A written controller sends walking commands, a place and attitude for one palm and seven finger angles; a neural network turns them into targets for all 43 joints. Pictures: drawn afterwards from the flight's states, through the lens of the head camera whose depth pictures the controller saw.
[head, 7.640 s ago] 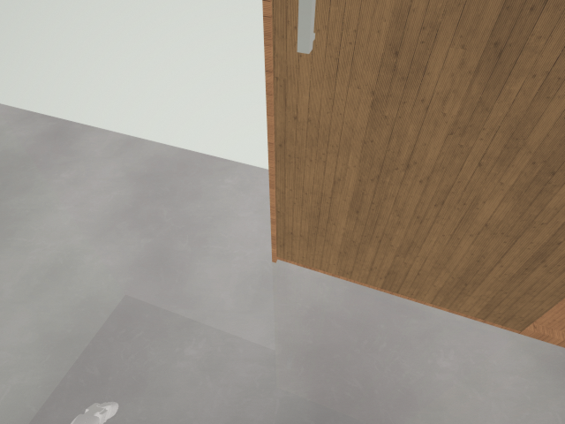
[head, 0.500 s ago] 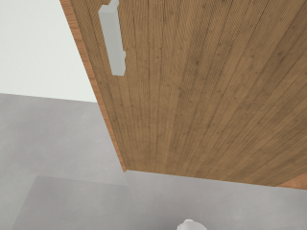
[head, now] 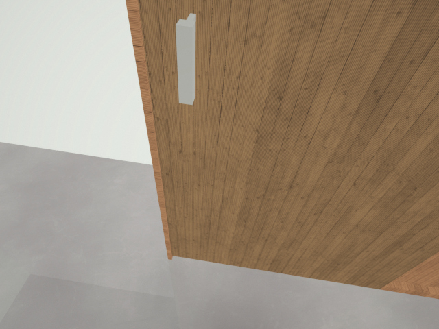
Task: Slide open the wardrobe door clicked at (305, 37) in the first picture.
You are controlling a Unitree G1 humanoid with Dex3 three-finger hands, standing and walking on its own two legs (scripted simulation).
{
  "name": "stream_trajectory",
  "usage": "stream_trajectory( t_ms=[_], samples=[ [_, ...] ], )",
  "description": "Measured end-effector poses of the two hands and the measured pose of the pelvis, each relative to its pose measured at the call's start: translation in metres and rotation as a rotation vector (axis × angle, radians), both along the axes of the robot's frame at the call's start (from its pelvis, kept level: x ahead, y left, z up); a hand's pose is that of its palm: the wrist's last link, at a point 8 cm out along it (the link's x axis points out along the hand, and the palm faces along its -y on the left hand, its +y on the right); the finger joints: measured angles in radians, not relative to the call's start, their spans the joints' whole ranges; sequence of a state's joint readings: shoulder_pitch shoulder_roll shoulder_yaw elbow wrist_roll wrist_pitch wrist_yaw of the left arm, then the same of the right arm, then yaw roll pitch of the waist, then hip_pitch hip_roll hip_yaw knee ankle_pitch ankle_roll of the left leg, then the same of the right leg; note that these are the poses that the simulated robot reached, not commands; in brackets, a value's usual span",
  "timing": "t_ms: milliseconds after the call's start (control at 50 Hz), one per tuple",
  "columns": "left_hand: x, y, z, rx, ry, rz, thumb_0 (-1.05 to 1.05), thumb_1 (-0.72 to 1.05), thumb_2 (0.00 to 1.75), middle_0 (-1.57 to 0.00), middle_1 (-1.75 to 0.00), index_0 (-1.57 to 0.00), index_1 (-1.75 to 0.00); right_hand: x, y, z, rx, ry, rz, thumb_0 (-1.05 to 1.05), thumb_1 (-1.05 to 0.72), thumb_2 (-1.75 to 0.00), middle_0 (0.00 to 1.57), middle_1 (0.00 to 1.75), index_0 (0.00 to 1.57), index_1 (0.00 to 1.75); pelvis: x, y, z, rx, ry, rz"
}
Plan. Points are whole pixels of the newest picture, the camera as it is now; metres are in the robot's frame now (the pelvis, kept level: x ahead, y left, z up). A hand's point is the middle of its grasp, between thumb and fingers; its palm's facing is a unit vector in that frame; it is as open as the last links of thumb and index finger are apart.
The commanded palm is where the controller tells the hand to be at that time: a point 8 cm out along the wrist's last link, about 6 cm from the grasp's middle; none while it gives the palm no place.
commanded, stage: come to a stop and stand still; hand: left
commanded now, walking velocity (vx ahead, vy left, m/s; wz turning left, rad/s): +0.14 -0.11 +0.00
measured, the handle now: (189, 59) +0.51 +0.12 +0.25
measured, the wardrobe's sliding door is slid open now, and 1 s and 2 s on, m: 0.00 0.00 0.00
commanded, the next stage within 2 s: look again from close up in 0.76 s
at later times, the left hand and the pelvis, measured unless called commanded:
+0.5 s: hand out of the picture +0.01 +0.15 -0.17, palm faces -0.04 -0.97 -0.23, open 7.2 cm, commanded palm none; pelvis -0.01 -0.02 -0.01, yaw -1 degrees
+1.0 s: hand out of the picture +0.01 +0.14 -0.16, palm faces +0.01 -0.97 -0.23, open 7.3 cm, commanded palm none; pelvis +0.00 -0.04 +0.01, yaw -1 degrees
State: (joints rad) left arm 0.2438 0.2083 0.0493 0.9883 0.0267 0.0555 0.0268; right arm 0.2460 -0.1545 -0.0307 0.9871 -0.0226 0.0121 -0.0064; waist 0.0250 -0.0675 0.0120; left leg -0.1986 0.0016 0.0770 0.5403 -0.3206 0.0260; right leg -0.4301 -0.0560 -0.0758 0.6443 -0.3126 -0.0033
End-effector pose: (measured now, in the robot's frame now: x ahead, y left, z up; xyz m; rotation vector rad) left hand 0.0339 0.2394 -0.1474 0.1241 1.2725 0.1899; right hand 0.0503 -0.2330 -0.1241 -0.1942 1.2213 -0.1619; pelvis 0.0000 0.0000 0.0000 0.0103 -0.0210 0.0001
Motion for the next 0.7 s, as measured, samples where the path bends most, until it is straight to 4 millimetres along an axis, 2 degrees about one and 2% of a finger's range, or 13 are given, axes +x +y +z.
stream_trajectory(
  t_ms=[100, 200, 300, 340, 380, 440, 520, 620, 700],
  samples=[
    [-0.022, 0.005, 0.010, -0.021, 0.035, 0.006, 0.00, 0.92, 0.90, -0.20, -0.29, -0.20, -0.30, -0.053, 0.023, 0.003, 0.032, 0.105, -0.028, 0.00, -0.91, -0.90, 0.20, 0.30, 0.20, 0.29, -0.002, 0.007, 0.012, -0.017, 0.003, 0.012],
    [-0.035, -0.004, 0.013, -0.028, 0.086, -0.006, 0.00, 0.91, 0.90, -0.20, -0.29, -0.20, -0.30, -0.095, 0.038, -0.001, 0.075, 0.201, -0.068, 0.01, -0.90, -0.90, 0.20, 0.30, 0.20, 0.30, -0.003, 0.004, 0.014, -0.003, 0.016, 0.006],
    [-0.030, -0.021, 0.015, -0.010, 0.119, -0.042, 0.01, 0.93, 0.90, -0.20, -0.29, -0.20, -0.30, -0.128, 0.037, -0.007, 0.115, 0.289, -0.113, 0.01, -0.90, -0.90, 0.20, 0.30, 0.20, 0.30, -0.006, -0.008, 0.012, 0.006, 0.024, 0.000],
    [-0.027, -0.026, 0.011, 0.020, 0.100, -0.067, 0.01, 0.94, 0.90, -0.20, -0.30, -0.20, -0.30, -0.136, 0.030, -0.017, 0.136, 0.316, -0.127, 0.01, -0.90, -0.90, 0.20, 0.30, 0.20, 0.30, -0.008, -0.015, 0.003, 0.024, 0.039, -0.016],
    [-0.027, -0.032, 0.007, 0.033, 0.102, -0.092, 0.01, 0.94, 0.90, -0.20, -0.29, -0.20, -0.30, -0.137, 0.021, -0.029, 0.143, 0.328, -0.127, 0.01, -0.90, -0.90, 0.20, 0.30, 0.20, 0.30, -0.014, -0.017, -0.005, -0.002, 0.038, -0.030],
    [-0.028, -0.037, 0.007, 0.032, 0.108, -0.109, 0.01, 0.94, 0.90, -0.20, -0.30, -0.20, -0.30, -0.126, 0.013, -0.038, 0.140, 0.291, -0.125, 0.01, -0.90, -0.90, 0.20, 0.30, 0.20, 0.30, -0.016, -0.017, -0.007, -0.037, 0.020, -0.023],
    [-0.023, -0.040, 0.005, 0.029, 0.089, -0.088, 0.01, 0.95, 0.90, -0.20, -0.30, -0.20, -0.30, -0.100, 0.006, -0.032, 0.122, 0.191, -0.120, 0.01, -0.91, -0.90, 0.20, 0.30, 0.20, 0.29, -0.009, -0.022, -0.004, -0.010, 0.000, -0.023],
    [-0.014, -0.040, 0.015, 0.039, 0.032, -0.063, 0.01, 0.95, 0.90, -0.20, -0.30, -0.20, -0.30, -0.067, 0.003, -0.032, 0.120, 0.112, -0.075, 0.01, -0.91, -0.90, 0.20, 0.30, 0.19, 0.29, -0.003, -0.025, 0.000, -0.005, -0.011, -0.021],
    [-0.014, -0.040, 0.022, 0.048, 0.021, -0.056, 0.01, 0.94, 0.90, -0.20, -0.30, -0.20, -0.30, -0.054, -0.006, -0.031, 0.109, 0.098, -0.055, 0.02, -0.93, -0.90, 0.20, 0.30, 0.20, 0.29, -0.001, -0.027, 0.003, 0.002, -0.013, -0.019]
  ],
)
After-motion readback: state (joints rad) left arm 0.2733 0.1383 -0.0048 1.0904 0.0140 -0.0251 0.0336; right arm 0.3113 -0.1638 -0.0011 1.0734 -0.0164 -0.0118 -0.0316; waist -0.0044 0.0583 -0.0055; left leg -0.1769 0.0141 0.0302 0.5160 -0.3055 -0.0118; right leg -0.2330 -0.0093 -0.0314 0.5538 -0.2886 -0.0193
